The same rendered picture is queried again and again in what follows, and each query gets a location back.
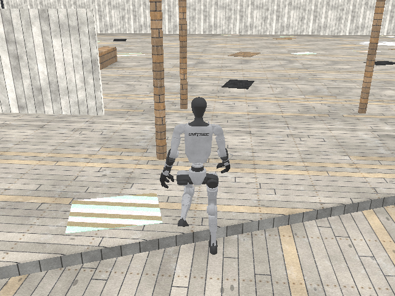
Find robot right upper arm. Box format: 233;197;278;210
211;124;227;157

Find robot left foot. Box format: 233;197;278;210
178;218;189;227

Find right robot forearm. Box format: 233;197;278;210
221;148;230;166

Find robot right hand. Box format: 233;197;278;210
217;163;230;173

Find robot left upper arm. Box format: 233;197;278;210
169;124;186;158

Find right robot thigh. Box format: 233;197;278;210
206;173;218;216

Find robot left hand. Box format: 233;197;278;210
160;173;174;188

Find left robot forearm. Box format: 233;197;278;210
162;149;175;176

